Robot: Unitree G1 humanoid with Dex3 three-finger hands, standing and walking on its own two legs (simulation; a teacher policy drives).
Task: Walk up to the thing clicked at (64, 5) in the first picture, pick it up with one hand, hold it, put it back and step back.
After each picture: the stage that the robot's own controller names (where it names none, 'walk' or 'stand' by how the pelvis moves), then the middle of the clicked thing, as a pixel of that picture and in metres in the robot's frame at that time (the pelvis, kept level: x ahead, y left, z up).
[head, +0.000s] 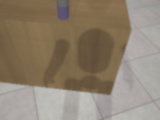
stand; out of the picture +0.91 +0.14 +0.08
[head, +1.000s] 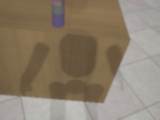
walk; (57, 4) +0.81 +0.15 +0.09
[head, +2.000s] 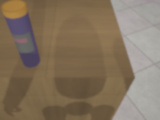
stand; (24, 38) +0.48 +0.22 +0.11
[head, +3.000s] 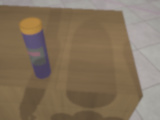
stand; (37, 51) +0.46 +0.20 +0.09
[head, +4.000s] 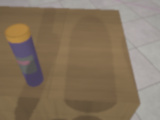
stand; (27, 59) +0.42 +0.22 +0.08
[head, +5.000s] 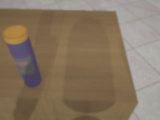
stand; (25, 60) +0.42 +0.23 +0.08
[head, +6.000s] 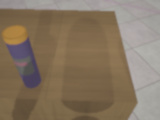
stand; (25, 60) +0.42 +0.23 +0.08
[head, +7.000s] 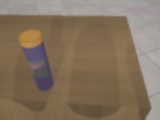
rise first; (39, 63) +0.41 +0.21 +0.09
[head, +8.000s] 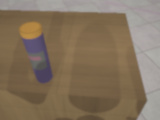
go down; (38, 55) +0.45 +0.20 +0.09
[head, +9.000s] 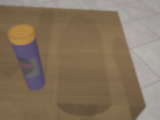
go down; (30, 61) +0.41 +0.19 +0.09
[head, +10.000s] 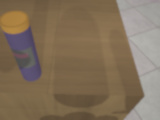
close in; (24, 51) +0.43 +0.19 +0.10
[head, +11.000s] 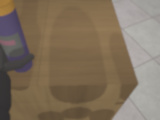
close; (12, 39) +0.45 +0.21 +0.13
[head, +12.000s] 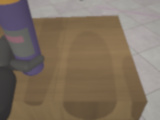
lift; (22, 36) +0.35 +0.17 +0.28
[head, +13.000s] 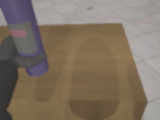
lift; (26, 33) +0.34 +0.17 +0.29
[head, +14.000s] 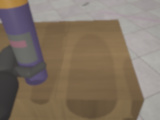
hold; (25, 43) +0.34 +0.17 +0.26
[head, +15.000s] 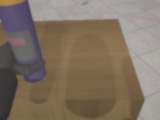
hold; (24, 40) +0.34 +0.17 +0.27
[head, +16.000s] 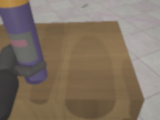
crouch; (25, 42) +0.34 +0.17 +0.26
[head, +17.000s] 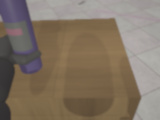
crouch; (21, 32) +0.39 +0.19 +0.26
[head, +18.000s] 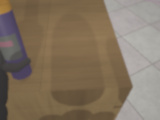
lower; (11, 43) +0.45 +0.22 +0.14
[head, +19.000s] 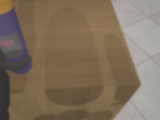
lower; (11, 40) +0.44 +0.21 +0.14
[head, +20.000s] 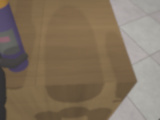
lower; (7, 37) +0.45 +0.21 +0.14
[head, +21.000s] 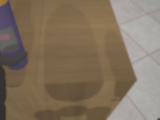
lower; (6, 34) +0.46 +0.21 +0.14
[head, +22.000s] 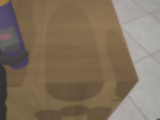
loosen; (8, 34) +0.46 +0.21 +0.14
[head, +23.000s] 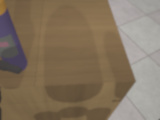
withdraw; (6, 40) +0.45 +0.22 +0.13
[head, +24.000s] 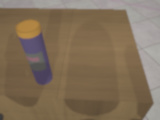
sink last; (37, 56) +0.42 +0.20 +0.11
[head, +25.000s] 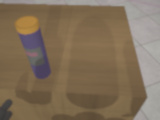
stand; (36, 51) +0.45 +0.21 +0.09
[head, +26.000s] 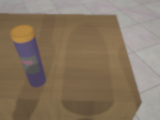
stand; (31, 59) +0.43 +0.21 +0.09
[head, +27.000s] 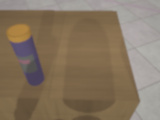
stand; (28, 58) +0.43 +0.22 +0.08
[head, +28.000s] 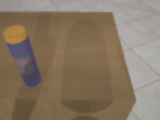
stand; (25, 59) +0.43 +0.23 +0.08
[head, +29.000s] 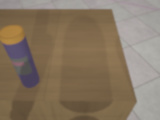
stand; (22, 60) +0.42 +0.24 +0.08
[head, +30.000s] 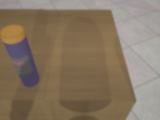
stand; (23, 59) +0.42 +0.24 +0.08
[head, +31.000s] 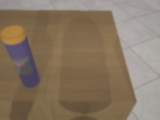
walk; (23, 60) +0.42 +0.23 +0.08
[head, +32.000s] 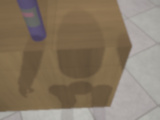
walk; (31, 13) +0.61 +0.24 +0.10
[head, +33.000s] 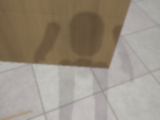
walk; out of the picture +1.00 +0.17 +0.12
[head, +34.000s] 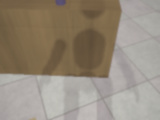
stand; out of the picture +1.07 +0.21 +0.10
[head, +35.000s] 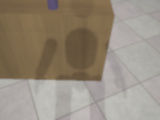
stand; out of the picture +1.04 +0.22 +0.08
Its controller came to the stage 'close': yes
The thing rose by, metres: 0.22
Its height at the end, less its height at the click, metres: +0.00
